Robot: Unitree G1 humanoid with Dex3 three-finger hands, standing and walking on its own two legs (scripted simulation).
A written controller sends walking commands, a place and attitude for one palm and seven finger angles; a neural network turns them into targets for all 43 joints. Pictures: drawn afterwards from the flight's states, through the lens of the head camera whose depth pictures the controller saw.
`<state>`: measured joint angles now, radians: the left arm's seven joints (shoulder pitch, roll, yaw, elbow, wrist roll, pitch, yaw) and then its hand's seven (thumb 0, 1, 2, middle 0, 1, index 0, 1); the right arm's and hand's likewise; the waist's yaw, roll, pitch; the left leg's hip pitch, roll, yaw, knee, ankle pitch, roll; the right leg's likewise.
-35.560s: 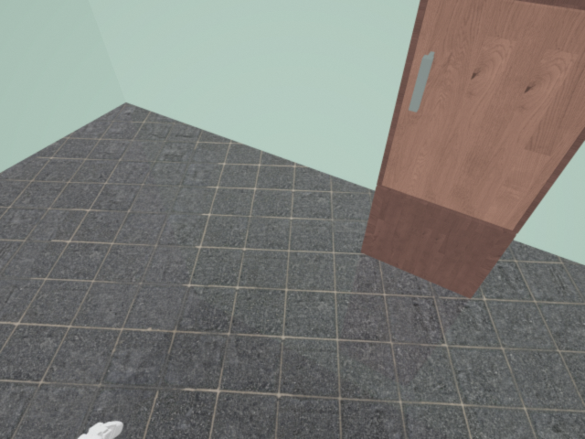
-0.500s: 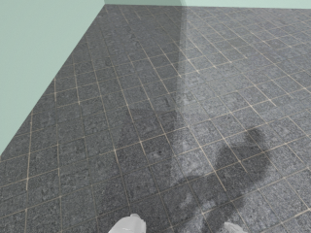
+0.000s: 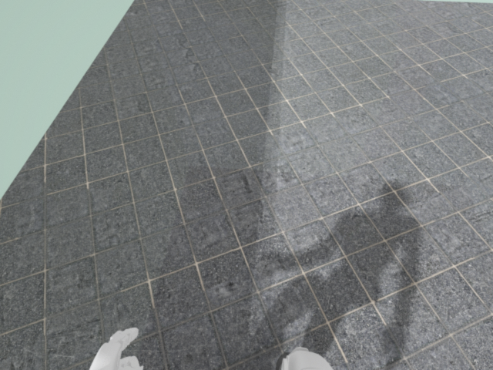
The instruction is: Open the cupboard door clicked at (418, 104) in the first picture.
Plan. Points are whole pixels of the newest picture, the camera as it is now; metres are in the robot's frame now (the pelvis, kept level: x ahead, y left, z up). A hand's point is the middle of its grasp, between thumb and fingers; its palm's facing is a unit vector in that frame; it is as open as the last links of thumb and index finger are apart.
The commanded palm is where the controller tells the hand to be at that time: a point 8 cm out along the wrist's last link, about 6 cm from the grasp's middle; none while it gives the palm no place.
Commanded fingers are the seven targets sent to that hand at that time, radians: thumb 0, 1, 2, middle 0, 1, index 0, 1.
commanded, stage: turn to face it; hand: left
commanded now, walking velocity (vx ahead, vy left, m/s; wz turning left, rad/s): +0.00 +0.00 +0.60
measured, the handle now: out of the picture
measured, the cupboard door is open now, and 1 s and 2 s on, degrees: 42 42 42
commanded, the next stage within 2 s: none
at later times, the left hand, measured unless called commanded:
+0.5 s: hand out of the picture +0.11 +0.25 -0.17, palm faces +0.34 -0.92 -0.22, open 7.3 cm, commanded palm none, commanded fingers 0.00 0.90 0.90 -0.20 -0.30 -0.20 -0.30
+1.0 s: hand out of the picture +0.07 +0.15 -0.13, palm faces +0.57 -0.78 -0.26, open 7.3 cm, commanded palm none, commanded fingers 0.00 0.90 0.90 -0.20 -0.30 -0.20 -0.30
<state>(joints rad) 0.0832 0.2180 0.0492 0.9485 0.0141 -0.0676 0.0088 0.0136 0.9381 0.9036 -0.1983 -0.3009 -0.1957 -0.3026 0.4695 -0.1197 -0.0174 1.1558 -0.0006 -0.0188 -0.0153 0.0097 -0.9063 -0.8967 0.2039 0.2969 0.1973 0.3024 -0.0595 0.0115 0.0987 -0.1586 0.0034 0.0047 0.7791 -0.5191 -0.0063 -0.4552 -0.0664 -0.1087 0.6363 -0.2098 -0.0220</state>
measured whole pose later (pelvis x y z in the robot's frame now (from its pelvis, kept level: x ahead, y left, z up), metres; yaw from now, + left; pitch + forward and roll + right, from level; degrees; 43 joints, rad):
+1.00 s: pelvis +0.12 -0.05 +0.02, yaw +37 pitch +1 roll +2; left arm 0.21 0.16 0.02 0.90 0.01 0.01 0.03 0.00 0.91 0.90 -0.20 -0.30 -0.20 -0.30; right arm 0.18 -0.26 -0.09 0.95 -0.02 0.09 0.03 0.01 -0.91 -0.90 0.20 0.30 0.20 0.30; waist -0.04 0.02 0.09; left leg -0.56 0.00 0.00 1.14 -0.38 -0.07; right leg -0.22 -0.09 -0.14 0.52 -0.31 -0.01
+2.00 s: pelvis +0.12 -0.06 +0.01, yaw +74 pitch +0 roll +1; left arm 0.21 0.19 0.04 0.89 0.02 0.00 0.02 0.00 0.92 0.90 -0.21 -0.30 -0.20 -0.30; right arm 0.14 -0.25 -0.08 0.96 -0.02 0.09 0.03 0.01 -0.91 -0.90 0.20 0.30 0.19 0.30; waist -0.01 -0.02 0.13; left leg -0.41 0.04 0.06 0.85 -0.43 -0.07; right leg -0.19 -0.15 -0.25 0.56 -0.36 0.02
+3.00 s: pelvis +0.13 -0.04 +0.01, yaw +110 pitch +0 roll +1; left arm 0.25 0.21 0.05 0.91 0.02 0.00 0.02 0.00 0.92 0.90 -0.21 -0.30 -0.20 -0.30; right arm 0.10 -0.25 -0.07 0.95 -0.02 0.08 0.03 0.01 -0.91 -0.90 0.20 0.30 0.19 0.30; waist 0.01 -0.03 0.12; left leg -0.36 0.03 0.08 0.74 -0.41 -0.05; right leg -0.17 -0.16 -0.30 0.59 -0.40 0.02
